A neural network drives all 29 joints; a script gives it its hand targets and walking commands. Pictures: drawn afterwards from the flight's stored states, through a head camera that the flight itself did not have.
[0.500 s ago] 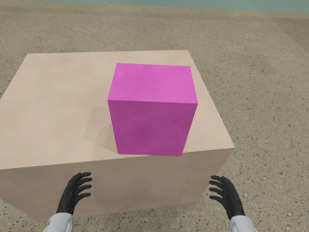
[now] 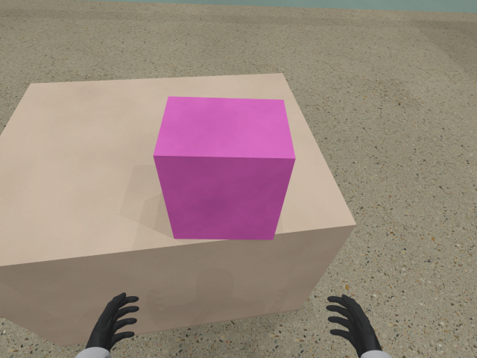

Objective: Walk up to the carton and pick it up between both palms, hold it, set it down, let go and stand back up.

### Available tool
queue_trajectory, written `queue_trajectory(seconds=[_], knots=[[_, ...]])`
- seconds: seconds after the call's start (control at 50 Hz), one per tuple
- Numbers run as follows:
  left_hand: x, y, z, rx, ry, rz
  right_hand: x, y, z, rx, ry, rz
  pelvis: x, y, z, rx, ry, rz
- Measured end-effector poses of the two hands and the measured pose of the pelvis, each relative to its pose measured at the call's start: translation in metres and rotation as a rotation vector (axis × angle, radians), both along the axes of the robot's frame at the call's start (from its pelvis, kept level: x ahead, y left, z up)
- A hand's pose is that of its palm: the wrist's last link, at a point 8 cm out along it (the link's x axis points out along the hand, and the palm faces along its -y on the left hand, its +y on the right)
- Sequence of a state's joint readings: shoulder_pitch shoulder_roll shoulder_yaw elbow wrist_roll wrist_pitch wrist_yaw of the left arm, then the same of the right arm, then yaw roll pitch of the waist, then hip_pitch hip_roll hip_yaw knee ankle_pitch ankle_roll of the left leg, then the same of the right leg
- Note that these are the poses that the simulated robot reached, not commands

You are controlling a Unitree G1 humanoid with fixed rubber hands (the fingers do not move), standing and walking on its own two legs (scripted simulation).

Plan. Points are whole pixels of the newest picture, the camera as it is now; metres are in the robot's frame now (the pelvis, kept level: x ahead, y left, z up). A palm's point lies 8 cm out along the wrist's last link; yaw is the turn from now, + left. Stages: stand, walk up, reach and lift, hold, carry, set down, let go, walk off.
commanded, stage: set down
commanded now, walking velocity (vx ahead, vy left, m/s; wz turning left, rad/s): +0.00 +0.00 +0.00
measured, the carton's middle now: (225, 174) +0.45 +0.04 +0.02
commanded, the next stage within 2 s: let go in 0.60 s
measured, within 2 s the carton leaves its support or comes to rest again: neither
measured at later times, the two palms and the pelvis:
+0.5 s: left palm (113, 347) +0.15 +0.22 -0.09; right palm out of the picture +0.14 -0.23 -0.09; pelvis +0.00 -0.01 +0.00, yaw +0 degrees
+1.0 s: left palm (112, 352) +0.15 +0.22 -0.09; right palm out of the picture +0.13 -0.23 -0.09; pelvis -0.01 +0.00 +0.00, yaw -1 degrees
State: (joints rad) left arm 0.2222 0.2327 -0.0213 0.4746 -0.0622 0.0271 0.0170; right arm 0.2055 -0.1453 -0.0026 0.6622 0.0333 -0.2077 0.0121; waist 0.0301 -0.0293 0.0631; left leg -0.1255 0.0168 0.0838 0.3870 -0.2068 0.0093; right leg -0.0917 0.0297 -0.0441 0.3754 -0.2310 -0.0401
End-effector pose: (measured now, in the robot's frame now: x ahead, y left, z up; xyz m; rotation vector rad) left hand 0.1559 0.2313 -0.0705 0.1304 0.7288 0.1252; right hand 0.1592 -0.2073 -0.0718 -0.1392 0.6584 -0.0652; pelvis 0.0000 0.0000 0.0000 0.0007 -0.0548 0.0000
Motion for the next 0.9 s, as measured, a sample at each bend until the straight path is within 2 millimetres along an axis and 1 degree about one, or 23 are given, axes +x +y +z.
queue_trajectory(seconds=[0.12, 0.28, 0.56, 0.9], knots=[[-0.002, -0.002, -0.006, 0.014, 0.053, -0.009, -0.009, -0.008, -0.009, -0.012, 0.050, -0.002, -0.002, -0.002, 0.000, 0.001, -0.002, -0.001], [-0.004, -0.007, -0.012, 0.016, 0.106, -0.020, -0.018, -0.014, -0.015, -0.026, 0.088, 0.002, -0.003, -0.005, -0.001, 0.004, 0.001, -0.002], [-0.001, -0.016, -0.016, 0.018, 0.119, -0.043, -0.024, -0.023, -0.015, -0.038, 0.099, -0.004, -0.005, -0.007, -0.002, 0.007, -0.001, -0.006], [-0.005, -0.015, -0.018, 0.015, 0.126, -0.048, -0.030, -0.022, -0.017, -0.036, 0.107, -0.010, -0.007, -0.003, -0.003, 0.004, -0.006, -0.009]])
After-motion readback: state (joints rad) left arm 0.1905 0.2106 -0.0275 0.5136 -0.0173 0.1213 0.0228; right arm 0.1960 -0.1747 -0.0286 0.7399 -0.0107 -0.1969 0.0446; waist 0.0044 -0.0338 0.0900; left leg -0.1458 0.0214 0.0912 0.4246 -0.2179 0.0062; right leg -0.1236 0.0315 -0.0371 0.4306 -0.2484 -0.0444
